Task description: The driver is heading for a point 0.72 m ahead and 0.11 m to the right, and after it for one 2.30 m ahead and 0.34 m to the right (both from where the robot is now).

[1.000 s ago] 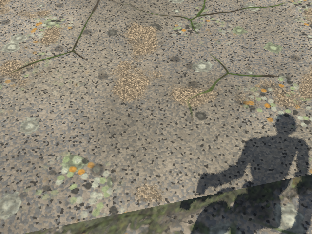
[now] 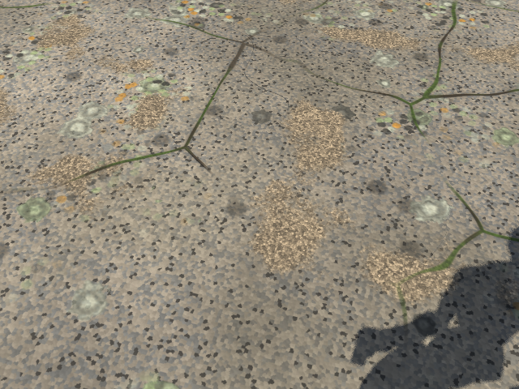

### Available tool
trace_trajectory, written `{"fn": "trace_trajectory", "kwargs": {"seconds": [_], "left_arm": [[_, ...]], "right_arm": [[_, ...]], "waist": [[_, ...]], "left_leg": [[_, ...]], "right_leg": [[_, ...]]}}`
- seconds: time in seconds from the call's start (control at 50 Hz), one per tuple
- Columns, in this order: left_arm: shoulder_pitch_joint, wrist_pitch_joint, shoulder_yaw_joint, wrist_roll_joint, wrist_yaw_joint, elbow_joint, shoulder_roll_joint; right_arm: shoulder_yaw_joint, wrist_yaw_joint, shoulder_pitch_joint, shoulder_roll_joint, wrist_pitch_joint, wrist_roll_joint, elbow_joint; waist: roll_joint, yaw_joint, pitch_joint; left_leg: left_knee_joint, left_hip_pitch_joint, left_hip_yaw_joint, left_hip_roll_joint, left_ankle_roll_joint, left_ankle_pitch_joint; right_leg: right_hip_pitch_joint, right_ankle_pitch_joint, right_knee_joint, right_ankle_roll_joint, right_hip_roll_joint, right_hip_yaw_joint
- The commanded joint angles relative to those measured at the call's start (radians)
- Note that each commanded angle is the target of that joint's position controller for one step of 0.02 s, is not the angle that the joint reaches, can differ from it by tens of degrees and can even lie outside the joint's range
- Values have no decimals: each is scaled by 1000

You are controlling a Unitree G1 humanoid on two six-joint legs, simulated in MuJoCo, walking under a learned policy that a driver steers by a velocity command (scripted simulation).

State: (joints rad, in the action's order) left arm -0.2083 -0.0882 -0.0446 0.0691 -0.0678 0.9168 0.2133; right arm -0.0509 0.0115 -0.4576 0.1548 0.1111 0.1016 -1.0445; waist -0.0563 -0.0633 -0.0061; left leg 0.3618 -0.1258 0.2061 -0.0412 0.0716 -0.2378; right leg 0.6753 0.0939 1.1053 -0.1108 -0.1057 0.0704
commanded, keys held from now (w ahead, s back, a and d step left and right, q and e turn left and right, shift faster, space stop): w+e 0.44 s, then w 0.02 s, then w+q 0.54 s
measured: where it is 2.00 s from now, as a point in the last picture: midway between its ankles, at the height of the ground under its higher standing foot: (276, 242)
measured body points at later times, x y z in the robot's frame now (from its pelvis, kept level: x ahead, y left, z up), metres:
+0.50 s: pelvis +0.27 -0.08 -0.20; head +0.32 -0.11 +0.25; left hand +0.52 +0.08 -0.32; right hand +0.10 -0.28 -0.34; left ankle +0.11 +0.10 -0.63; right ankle +0.31 -0.18 -0.93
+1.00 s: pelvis +0.56 -0.06 -0.19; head +0.60 -0.04 +0.25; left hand +0.72 +0.18 -0.33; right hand +0.60 -0.33 -0.31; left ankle +0.61 +0.00 -0.93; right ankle +0.51 -0.23 -0.84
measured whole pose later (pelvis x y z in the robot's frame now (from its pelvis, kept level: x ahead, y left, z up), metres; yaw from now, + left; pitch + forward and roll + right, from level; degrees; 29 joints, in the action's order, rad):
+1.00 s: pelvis +0.56 -0.06 -0.19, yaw -6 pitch +3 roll -2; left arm -0.13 -0.10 -0.08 0.00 0.02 0.94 0.26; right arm -0.08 -0.02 -0.27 0.22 0.07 -0.01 -0.86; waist -0.01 -0.02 0.00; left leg 0.55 -0.38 -0.02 -0.05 0.08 -0.22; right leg 0.54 0.33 1.14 -0.04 -0.04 0.03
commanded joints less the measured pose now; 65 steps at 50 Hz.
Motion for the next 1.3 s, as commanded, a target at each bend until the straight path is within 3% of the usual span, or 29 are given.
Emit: {"fn": "trace_trajectory", "kwargs": {"seconds": [0.02,0.04,0.08,0.12,0.16,0.3,0.32,0.34,0.38,0.4,0.42,0.44,0.46,0.48,0.5,0.52,0.54,0.58,0.6,0.66,0.78,0.84,0.86,0.88,0.9,0.94,1.02,1.16,1.3], "left_arm": [[-117,11,27,10,-43,-23,-55],[-58,8,34,31,-36,-60,-50],[17,15,32,18,-25,-90,-31],[31,18,34,16,-22,-84,-13],[58,47,26,20,-23,-107,10],[275,57,53,30,-23,-162,-29],[431,77,14,-198,-34,-206,22],[411,77,17,-194,-43,-200,27],[246,86,4,-135,-59,-130,11],[63,97,-22,-133,-48,-57,45],[-155,99,-63,-113,-25,14,125],[-278,98,-75,-86,2,69,200],[-295,67,-69,-46,27,72,280],[-318,65,-66,-72,39,61,235],[-367,76,-59,-72,42,83,218],[-271,79,-60,-80,50,79,215],[-116,58,-28,-87,47,23,130],[145,24,-11,-73,46,-34,113],[145,11,-16,-58,50,-24,122],[67,-6,-31,-64,89,8,158],[-67,11,-61,-103,91,64,187],[-20,26,-48,-84,88,42,148],[-53,9,-31,-63,84,4,96],[-32,-26,-22,-62,73,-10,83],[34,-49,-33,-97,65,-21,119],[129,-55,-39,-77,80,-42,131],[91,-8,-55,-60,99,-38,116],[320,-17,-37,-72,85,-123,71],[423,-54,-24,-81,46,-186,100]], "right_arm": [[25,0,14,5,20,30,33],[48,15,-9,-38,34,25,15],[59,20,-149,-11,43,17,-45],[73,18,-116,6,45,16,-18],[93,2,-161,-11,35,28,-21],[85,32,-304,12,0,-21,-81],[13,52,-125,166,-29,-169,-34],[14,59,-155,163,-42,-167,-23],[11,54,-182,130,-59,-141,-21],[7,48,-137,126,-58,-142,-17],[8,34,-44,133,-41,-137,13],[-1,28,0,86,-26,-122,39],[18,12,-96,56,12,-147,105],[16,-6,-89,108,28,-162,143],[24,-14,-55,103,36,-188,174],[26,4,3,81,28,-185,183],[8,25,39,107,9,-166,174],[10,47,33,51,-48,-134,163],[3,49,54,54,-45,-120,164],[-2,26,179,81,-25,-115,188],[-14,-19,421,127,-39,-125,291],[-74,-28,120,210,-44,-116,195],[-106,-25,-13,331,-45,-124,176],[-98,-37,-90,334,-36,-127,173],[-84,-35,-54,288,-26,-115,179],[-63,-30,133,225,-25,-105,234],[-58,-19,218,201,-15,-118,263],[-60,18,71,203,-21,-129,203],[-61,15,-12,204,-30,-125,143]], "waist": [[58,65,-66],[23,53,-73],[60,3,-88],[84,4,-66],[92,-4,-130],[53,-100,-245],[55,-108,-353],[-16,-99,-253],[58,-64,-84],[122,27,16],[50,175,115],[-133,233,80],[-293,175,312],[-244,211,494],[-97,198,476],[32,135,373],[165,77,265],[119,-47,11],[76,-45,-22],[-21,-2,17],[-3,79,-45],[76,-59,111],[315,-66,173],[382,-77,303],[313,-77,230],[99,-9,93],[123,86,100],[157,14,29],[167,-30,-18]], "left_leg": [[-113,-131,-128,307,168,280],[-86,-26,-131,298,142,233],[-50,82,-142,324,158,264],[34,-73,-32,220,127,136],[61,-112,-74,285,141,28],[150,102,-124,354,124,-19],[344,-9,-82,340,80,71],[445,96,-39,342,59,213],[703,38,5,325,14,307],[913,-69,-8,313,-4,272],[1201,-191,58,227,-60,298],[1685,-595,36,84,-118,-588],[1819,-839,-179,113,-110,-676],[1749,-918,-280,149,-116,-626],[1626,-1000,-310,181,-84,-507],[1644,-1028,-258,195,-94,-436],[1483,-965,-274,202,-75,-222],[1073,-641,-327,261,-137,-118],[939,-554,-330,251,-145,-67],[540,-398,-264,200,-115,204],[364,-522,-208,136,18,87],[303,-75,-151,41,89,154],[167,230,-596,238,234,76],[-58,434,-1023,359,313,-66],[-74,443,-993,368,274,-152],[-61,148,-748,302,198,31],[-112,-115,-524,198,164,267],[-139,-47,-485,175,122,202],[-34,155,-541,240,121,380]], "right_leg": [[16,-199,21,9,-55,38],[123,-358,-156,10,-83,114],[201,-466,-245,30,-74,93],[-14,-679,-409,29,-38,-5],[-32,-613,-360,24,-49,-13],[24,-396,-647,55,-62,-70],[74,-338,-584,61,6,-61],[79,-353,-622,43,23,-102],[-239,-446,-673,10,56,-144],[-497,-538,-694,-10,45,-119],[-791,-703,-787,-41,93,-195],[-1076,-986,-695,-128,-27,-43],[-1385,-1335,-347,-249,-180,131],[-1449,-1090,-378,-359,-249,243],[-1359,-503,-535,-347,-299,344],[-1149,-215,-627,-322,-325,426],[-873,-111,-701,-268,-349,412],[-263,-179,-785,-208,-308,274],[-175,-169,-803,-182,-242,193],[-209,-224,-798,-124,-108,-9],[-555,-118,-788,-57,-197,-13],[-458,-370,-373,44,-64,-206],[-88,-65,59,131,87,-247],[135,433,239,125,184,-50],[286,412,297,95,133,17],[210,245,145,55,46,10],[-68,132,-119,77,38,-20],[-54,-193,-540,113,91,-15],[-41,-69,-657,66,104,-57]]}}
